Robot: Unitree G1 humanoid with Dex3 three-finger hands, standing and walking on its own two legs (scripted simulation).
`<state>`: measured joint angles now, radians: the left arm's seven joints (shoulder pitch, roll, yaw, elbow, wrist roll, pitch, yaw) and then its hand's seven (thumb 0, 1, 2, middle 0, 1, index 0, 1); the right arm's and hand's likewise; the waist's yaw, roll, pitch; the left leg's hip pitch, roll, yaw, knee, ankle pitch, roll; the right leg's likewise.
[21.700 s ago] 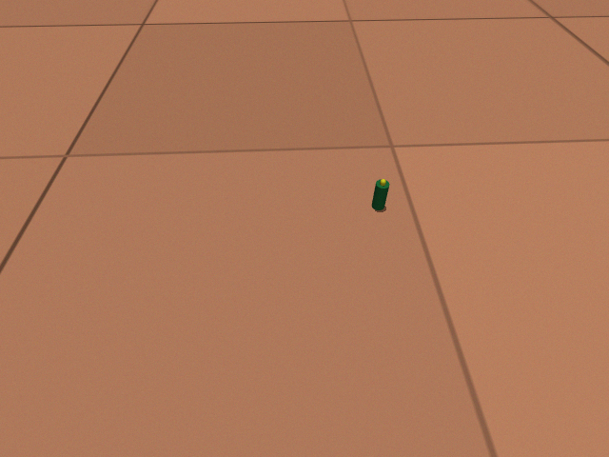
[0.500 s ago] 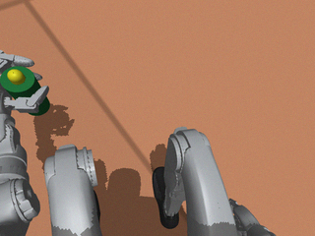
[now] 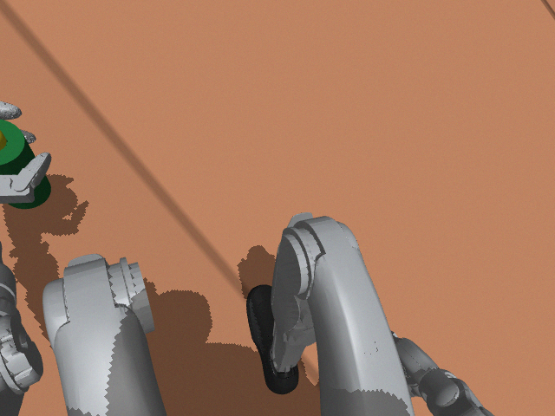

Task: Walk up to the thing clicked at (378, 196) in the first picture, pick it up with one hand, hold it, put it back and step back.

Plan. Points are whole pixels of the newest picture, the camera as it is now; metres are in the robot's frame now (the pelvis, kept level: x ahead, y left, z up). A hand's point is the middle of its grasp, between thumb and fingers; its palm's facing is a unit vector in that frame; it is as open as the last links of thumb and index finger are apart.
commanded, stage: lower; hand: left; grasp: from the side
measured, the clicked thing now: (8, 164) +0.46 +0.26 -0.13
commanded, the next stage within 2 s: loosen in 1.10 s
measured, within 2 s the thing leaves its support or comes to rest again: rests again in 1.42 s
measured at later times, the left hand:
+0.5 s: hand (23, 164) +0.47 +0.25 -0.16, palm faces +0.20 -0.98 -0.02, open 8.4 cm
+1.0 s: hand (31, 170) +0.47 +0.25 -0.18, palm faces +0.22 -0.98 -0.02, open 8.4 cm
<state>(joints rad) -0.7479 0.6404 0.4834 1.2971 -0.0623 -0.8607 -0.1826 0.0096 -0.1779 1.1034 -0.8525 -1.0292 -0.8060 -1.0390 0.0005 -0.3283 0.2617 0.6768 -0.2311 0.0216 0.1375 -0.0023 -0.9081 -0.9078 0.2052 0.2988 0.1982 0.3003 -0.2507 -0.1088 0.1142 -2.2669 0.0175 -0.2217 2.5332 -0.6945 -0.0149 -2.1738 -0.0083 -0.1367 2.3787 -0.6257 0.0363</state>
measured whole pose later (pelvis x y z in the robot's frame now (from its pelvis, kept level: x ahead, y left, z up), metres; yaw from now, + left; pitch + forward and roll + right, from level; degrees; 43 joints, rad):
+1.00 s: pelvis -0.01 +0.01 -0.01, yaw -5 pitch +15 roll -18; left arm -0.77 0.88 0.44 1.48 -0.04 -1.05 -0.02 0.01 -0.18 1.11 -0.86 -1.02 -0.81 -1.03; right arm -0.15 -0.36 0.52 0.56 -0.36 0.03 0.14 0.00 -0.89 -0.90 0.21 0.30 0.20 0.30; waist -0.30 -0.27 0.30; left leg -2.22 0.01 -0.37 2.63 -0.71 -0.01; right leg -2.07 0.04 -0.25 2.36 -0.59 0.07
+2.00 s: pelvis -0.01 +0.02 -0.01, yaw -6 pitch +14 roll -19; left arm -0.74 0.90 0.51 1.43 -0.07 -1.07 -0.05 -0.01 -0.38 0.24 -0.28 -0.25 -0.28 -0.24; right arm -0.16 -0.37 0.54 0.54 -0.36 0.04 0.13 -0.01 -0.90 -0.90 0.21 0.30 0.20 0.30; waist -0.29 -0.29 0.31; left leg -2.21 0.02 -0.39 2.63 -0.72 0.00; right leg -2.05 0.05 -0.26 2.34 -0.58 0.07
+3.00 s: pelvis +0.03 -0.01 +0.24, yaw +8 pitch +30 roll -3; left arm -0.08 0.41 0.22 0.47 0.04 0.03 0.08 -0.01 -0.49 0.09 -0.07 -0.07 -0.07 -0.06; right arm 0.09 -0.25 0.00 0.52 0.04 0.08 -0.07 0.00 -0.90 -0.90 0.21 0.30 0.20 0.30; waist -0.05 0.01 -0.17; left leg -1.61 0.05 -0.06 1.73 -0.64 -0.02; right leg -1.59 -0.02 -0.05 1.68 -0.61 0.00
